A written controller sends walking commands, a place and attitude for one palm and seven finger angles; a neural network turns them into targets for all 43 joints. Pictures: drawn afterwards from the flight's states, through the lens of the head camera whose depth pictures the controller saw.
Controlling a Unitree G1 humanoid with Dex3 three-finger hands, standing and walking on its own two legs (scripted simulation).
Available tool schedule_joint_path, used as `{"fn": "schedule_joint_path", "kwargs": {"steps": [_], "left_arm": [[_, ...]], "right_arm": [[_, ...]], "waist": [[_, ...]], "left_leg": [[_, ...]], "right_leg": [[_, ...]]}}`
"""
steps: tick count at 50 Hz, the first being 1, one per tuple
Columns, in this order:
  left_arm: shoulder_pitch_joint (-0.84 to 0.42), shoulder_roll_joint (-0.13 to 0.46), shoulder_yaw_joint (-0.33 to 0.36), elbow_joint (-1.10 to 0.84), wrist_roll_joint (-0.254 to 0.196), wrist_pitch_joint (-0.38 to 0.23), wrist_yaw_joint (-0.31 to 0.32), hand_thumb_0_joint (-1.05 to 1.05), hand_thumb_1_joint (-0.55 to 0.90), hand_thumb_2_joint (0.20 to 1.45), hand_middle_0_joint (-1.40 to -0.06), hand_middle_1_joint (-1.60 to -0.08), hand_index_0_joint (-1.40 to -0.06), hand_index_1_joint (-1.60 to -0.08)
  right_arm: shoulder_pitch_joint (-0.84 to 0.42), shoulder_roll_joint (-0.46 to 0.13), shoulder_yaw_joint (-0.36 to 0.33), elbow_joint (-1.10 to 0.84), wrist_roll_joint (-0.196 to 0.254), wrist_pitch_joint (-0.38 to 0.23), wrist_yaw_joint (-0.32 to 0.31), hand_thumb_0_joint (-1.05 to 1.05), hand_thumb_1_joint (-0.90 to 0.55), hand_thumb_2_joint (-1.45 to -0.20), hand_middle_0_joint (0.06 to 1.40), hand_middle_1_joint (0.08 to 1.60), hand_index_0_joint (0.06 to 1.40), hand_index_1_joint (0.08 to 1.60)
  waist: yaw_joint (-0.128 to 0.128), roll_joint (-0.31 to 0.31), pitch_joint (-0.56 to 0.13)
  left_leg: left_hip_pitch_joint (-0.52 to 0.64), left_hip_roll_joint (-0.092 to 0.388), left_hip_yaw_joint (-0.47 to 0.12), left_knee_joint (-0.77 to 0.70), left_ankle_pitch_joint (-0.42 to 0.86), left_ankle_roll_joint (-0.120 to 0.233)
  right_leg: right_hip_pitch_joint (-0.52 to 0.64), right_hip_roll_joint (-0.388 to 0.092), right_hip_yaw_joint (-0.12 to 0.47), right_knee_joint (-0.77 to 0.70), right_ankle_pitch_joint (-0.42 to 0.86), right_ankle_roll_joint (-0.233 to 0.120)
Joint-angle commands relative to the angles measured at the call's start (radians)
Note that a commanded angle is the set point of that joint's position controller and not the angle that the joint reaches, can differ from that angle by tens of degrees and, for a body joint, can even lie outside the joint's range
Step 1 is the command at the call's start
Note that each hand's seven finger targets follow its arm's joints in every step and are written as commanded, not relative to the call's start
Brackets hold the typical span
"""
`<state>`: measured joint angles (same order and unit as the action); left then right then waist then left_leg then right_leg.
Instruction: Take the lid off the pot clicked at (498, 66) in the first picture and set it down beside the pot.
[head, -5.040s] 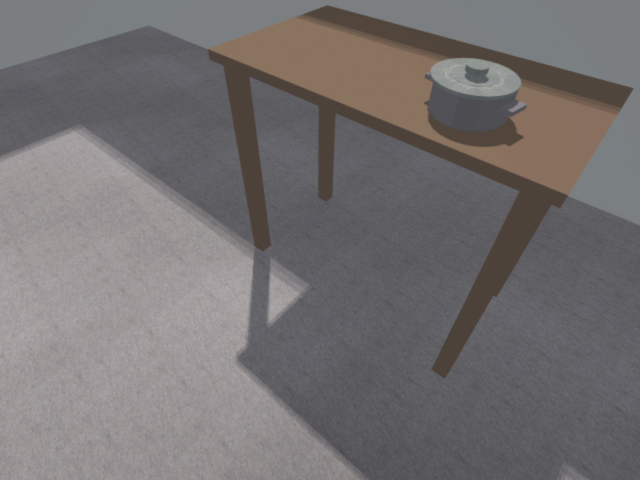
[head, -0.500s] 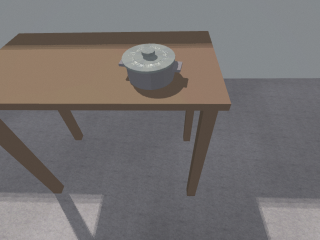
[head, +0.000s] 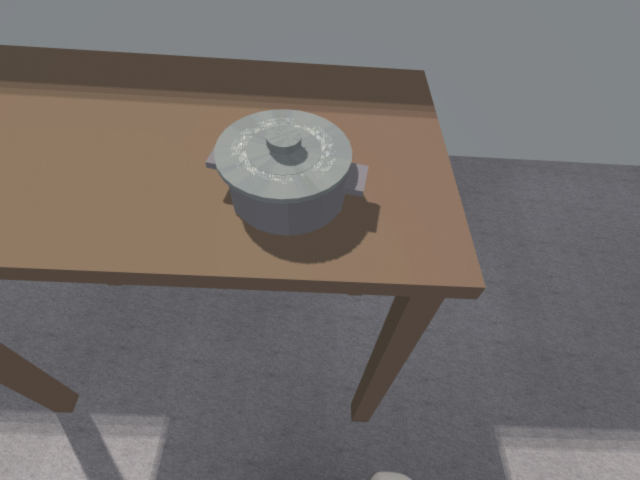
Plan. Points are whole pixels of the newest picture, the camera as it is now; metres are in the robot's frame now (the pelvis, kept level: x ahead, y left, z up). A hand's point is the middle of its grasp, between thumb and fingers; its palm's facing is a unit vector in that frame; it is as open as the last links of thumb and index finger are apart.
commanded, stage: come to a stop and stand still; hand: left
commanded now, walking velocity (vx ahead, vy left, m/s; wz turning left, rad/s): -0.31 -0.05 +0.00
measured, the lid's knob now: (283, 139) +0.49 +0.09 +0.15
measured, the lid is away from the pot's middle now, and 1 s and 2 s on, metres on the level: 0.00 0.00 0.00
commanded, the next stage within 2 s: look again from close up in 1.64 s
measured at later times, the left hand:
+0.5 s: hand out of the picture +0.09 +0.13 -0.14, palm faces +0.07 -0.94 -0.34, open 7.4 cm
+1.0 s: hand out of the picture -0.02 +0.19 -0.18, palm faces +0.06 -0.98 -0.17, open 7.4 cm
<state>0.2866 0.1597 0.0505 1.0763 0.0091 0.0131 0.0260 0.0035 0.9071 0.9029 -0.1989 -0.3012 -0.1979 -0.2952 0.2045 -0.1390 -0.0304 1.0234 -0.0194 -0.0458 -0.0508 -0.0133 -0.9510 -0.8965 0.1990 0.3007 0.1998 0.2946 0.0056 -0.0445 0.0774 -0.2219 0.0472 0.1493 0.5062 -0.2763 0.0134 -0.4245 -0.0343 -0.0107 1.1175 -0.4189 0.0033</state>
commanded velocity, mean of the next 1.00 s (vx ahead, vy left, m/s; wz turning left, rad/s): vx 0.00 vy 0.03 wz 0.00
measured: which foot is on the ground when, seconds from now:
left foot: down 0.00-0.20, up 0.22-0.76, down 0.78-1.00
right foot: up 0.00-0.18, down 0.20-0.78, up 0.80-1.00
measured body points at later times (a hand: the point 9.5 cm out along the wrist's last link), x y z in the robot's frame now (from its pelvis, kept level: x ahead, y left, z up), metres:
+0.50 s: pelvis +0.02 -0.08 +0.00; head +0.08 -0.12 +0.45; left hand +0.09 +0.18 -0.12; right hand +0.12 -0.34 -0.17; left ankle -0.05 +0.10 -0.62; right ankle +0.09 -0.17 -0.74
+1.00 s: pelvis -0.03 -0.01 +0.01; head -0.03 +0.04 +0.46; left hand -0.03 +0.24 -0.16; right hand -0.08 -0.23 -0.12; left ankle -0.09 +0.08 -0.74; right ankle -0.06 -0.16 -0.64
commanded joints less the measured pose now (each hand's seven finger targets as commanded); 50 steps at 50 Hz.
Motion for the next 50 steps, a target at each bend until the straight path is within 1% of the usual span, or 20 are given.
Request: {"fn": "schedule_joint_path", "kwargs": {"steps": [1,5,8,9,10,11,12,14,18,25,30,35,37,38,39,40,41,43,45,50], "left_arm": [[0.109,0.025,0.005,-0.046,0.003,0.016,0.003,0.000,0.900,0.900,-0.200,-0.300,-0.200,-0.300],[0.028,0.064,0.016,-0.105,0.005,0.016,0.004,0.000,0.900,0.900,-0.200,-0.300,-0.200,-0.300],[0.082,0.114,0.031,-0.112,0.005,-0.003,-0.003,0.000,0.900,0.900,-0.200,-0.300,-0.200,-0.300],[0.092,0.166,0.039,-0.109,0.014,-0.018,-0.001,0.000,0.900,0.900,-0.200,-0.300,-0.200,-0.300],[0.081,0.275,0.059,-0.115,0.027,-0.027,0.013,0.000,0.900,0.900,-0.200,-0.300,-0.200,-0.300],[0.112,0.298,0.057,-0.120,0.015,-0.024,0.015,0.000,0.900,0.900,-0.200,-0.300,-0.200,-0.300],[0.087,0.273,0.053,-0.129,0.015,-0.023,0.019,0.000,0.900,0.900,-0.200,-0.300,-0.200,-0.300],[-0.005,0.261,0.057,-0.146,0.012,-0.012,0.033,0.000,0.900,0.900,-0.200,-0.300,-0.200,-0.300],[-0.029,0.234,0.047,-0.166,0.003,-0.015,0.043,0.000,0.900,0.900,-0.200,-0.300,-0.200,-0.300],[0.020,0.251,0.045,-0.163,0.015,-0.019,0.044,0.000,0.900,0.900,-0.200,-0.300,-0.200,-0.300],[-0.056,0.280,0.052,-0.199,0.029,-0.004,0.023,0.000,0.900,0.900,-0.200,-0.300,-0.200,-0.300],[-0.122,0.300,0.060,-0.200,0.038,0.020,0.011,0.000,0.900,0.900,-0.200,-0.300,-0.200,-0.300],[-0.126,0.240,0.041,-0.181,0.020,0.029,0.006,0.000,0.900,0.900,-0.200,-0.300,-0.200,-0.300],[-0.090,0.158,0.022,-0.184,0.007,0.032,0.006,0.000,0.900,0.900,-0.200,-0.300,-0.200,-0.300],[-0.076,0.099,0.013,-0.198,-0.003,0.037,0.007,0.000,0.900,0.900,-0.200,-0.300,-0.200,-0.300],[-0.088,0.126,0.027,-0.199,-0.001,0.041,-0.001,0.000,0.900,0.900,-0.200,-0.300,-0.200,-0.300],[-0.024,0.144,0.045,-0.184,0.007,0.033,-0.022,0.000,0.900,0.900,-0.200,-0.300,-0.200,-0.300],[0.037,0.142,0.044,-0.130,0.019,0.027,-0.028,0.000,0.900,0.900,-0.200,-0.300,-0.200,-0.300],[0.032,0.134,0.034,-0.109,0.019,0.013,-0.031,0.000,0.900,0.900,-0.200,-0.300,-0.200,-0.300],[-0.026,0.111,0.019,-0.119,0.015,0.011,-0.021,0.000,0.900,0.900,-0.200,-0.300,-0.200,-0.300]], "right_arm": [[0.037,-0.139,-0.018,-0.023,0.008,0.018,0.001,0.000,-0.900,-0.900,0.200,0.300,0.200,0.300],[0.026,-0.183,-0.047,-0.041,-0.004,0.051,0.005,0.000,-0.900,-0.900,0.200,0.300,0.200,0.300],[-0.010,-0.205,-0.065,-0.063,-0.006,0.073,0.014,0.000,-0.900,-0.900,0.200,0.300,0.200,0.300],[0.006,-0.180,-0.066,-0.065,-0.001,0.078,0.019,0.000,-0.900,-0.900,0.200,0.300,0.200,0.300],[0.052,-0.109,-0.056,-0.082,0.008,0.085,0.028,0.000,-0.900,-0.900,0.200,0.300,0.200,0.300],[0.048,-0.121,-0.062,-0.091,0.015,0.100,0.020,0.000,-0.900,-0.900,0.200,0.300,0.200,0.300],[0.043,-0.127,-0.067,-0.082,0.013,0.112,0.021,0.000,-0.900,-0.900,0.200,0.300,0.200,0.300],[0.025,-0.137,-0.068,-0.071,0.006,0.129,0.023,0.000,-0.900,-0.900,0.200,0.300,0.200,0.300],[0.007,-0.162,-0.068,-0.080,-0.001,0.137,0.043,0.000,-0.900,-0.900,0.200,0.300,0.200,0.300],[-0.048,-0.176,-0.057,-0.114,-0.010,0.148,0.056,0.000,-0.900,-0.900,0.200,0.300,0.200,0.300],[-0.010,-0.180,-0.053,-0.112,-0.005,0.136,0.069,0.000,-0.900,-0.900,0.200,0.300,0.200,0.300],[0.194,-0.147,-0.040,-0.052,0.007,0.106,0.072,0.000,-0.900,-0.900,0.200,0.300,0.200,0.300],[0.334,-0.149,-0.032,-0.005,0.001,0.087,0.056,0.000,-0.900,-0.900,0.200,0.300,0.200,0.300],[0.302,-0.202,-0.040,-0.019,-0.012,0.078,0.046,0.000,-0.900,-0.900,0.200,0.300,0.200,0.300],[0.158,-0.269,-0.045,-0.084,-0.015,0.077,0.032,0.000,-0.900,-0.900,0.200,0.300,0.200,0.300],[0.043,-0.282,-0.033,-0.124,-0.019,0.078,0.021,0.000,-0.900,-0.900,0.200,0.300,0.200,0.300],[-0.048,-0.275,-0.025,-0.144,-0.023,0.065,0.017,0.000,-0.900,-0.900,0.200,0.300,0.200,0.300],[-0.030,-0.202,-0.006,-0.108,-0.007,0.032,0.017,0.000,-0.900,-0.900,0.200,0.300,0.200,0.300],[0.084,-0.183,-0.003,-0.063,0.001,0.015,0.010,0.000,-0.900,-0.900,0.200,0.300,0.200,0.300],[0.330,-0.135,0.004,0.032,-0.002,0.005,-0.017,0.000,-0.900,-0.900,0.200,0.300,0.200,0.300]], "waist": [[0.018,0.209,-0.048],[-0.005,0.269,-0.027],[0.040,0.214,-0.069],[0.044,0.080,-0.103],[0.032,-0.240,-0.151],[0.061,-0.267,-0.219],[0.046,-0.167,-0.179],[0.021,-0.158,-0.161],[0.019,-0.132,-0.227],[0.040,-0.100,-0.181],[0.015,-0.168,-0.114],[-0.052,-0.233,-0.123],[-0.107,-0.051,-0.125],[-0.096,0.259,-0.068],[-0.055,0.427,0.060],[-0.011,0.286,0.147],[0.055,0.188,0.069],[0.065,0.184,0.039],[0.015,0.142,0.017],[-0.058,0.174,0.007]], "left_leg": [[0.034,0.226,-0.082,-0.158,0.814,0.119],[0.056,0.247,-0.114,-0.105,0.788,0.119],[0.052,0.199,-0.097,0.032,0.571,0.044],[0.014,0.116,-0.048,0.154,0.333,-0.013],[-0.176,-0.033,-0.007,0.368,-0.229,-0.064],[-0.157,-0.072,-0.136,0.557,-0.461,-0.051],[-0.168,-0.071,-0.209,0.674,-0.397,-0.041],[-0.256,-0.068,-0.252,0.810,-0.322,-0.047],[-0.321,-0.066,-0.255,0.813,-0.149,-0.078],[-0.325,-0.052,-0.255,0.684,-0.107,-0.091],[-0.175,-0.037,-0.174,0.488,-0.124,-0.068],[0.134,-0.097,-0.034,0.126,-0.180,-0.019],[0.271,-0.078,-0.064,-0.162,-0.107,-0.004],[0.194,0.097,-0.323,-0.316,-0.321,0.036],[-0.092,0.309,-0.584,-0.472,-0.538,0.079],[-0.295,0.345,-0.593,-0.535,-0.542,0.124],[-0.333,0.286,-0.525,-0.496,-0.466,0.126],[-0.192,0.182,-0.400,-0.430,-0.289,0.059],[0.004,0.143,-0.324,-0.369,-0.111,0.036],[0.248,0.232,-0.362,-0.281,0.324,0.049]], "right_leg": [[0.043,-0.023,-0.019,-0.207,0.080,0.030],[0.046,-0.011,-0.033,-0.315,0.069,0.012],[0.164,-0.019,-0.036,-0.569,0.279,0.013],[0.239,-0.077,0.017,-0.681,0.605,0.014],[0.355,-0.304,0.297,-0.685,1.081,-0.083],[0.309,-0.430,0.383,-0.709,1.238,-0.180],[0.248,-0.406,0.316,-0.729,1.104,-0.199],[0.251,-0.360,0.319,-0.718,0.942,-0.200],[0.367,-0.290,0.191,-0.681,0.938,-0.159],[0.351,-0.298,0.246,-0.771,0.610,-0.145],[0.148,-0.266,0.243,-0.918,0.031,-0.115],[-0.005,-0.195,0.168,-1.022,-0.151,-0.045],[-0.074,-0.116,0.076,-0.842,-0.198,0.021],[-0.185,0.005,-0.018,-0.528,-0.156,0.048],[-0.229,0.061,-0.011,-0.296,-0.098,0.055],[-0.166,0.020,0.100,-0.177,-0.019,0.034],[-0.069,0.046,0.075,-0.023,0.052,0.041],[-0.143,0.051,0.104,0.024,0.157,0.041],[-0.221,0.056,0.083,0.029,0.204,0.045],[-0.312,0.029,0.086,-0.006,0.137,0.041]]}}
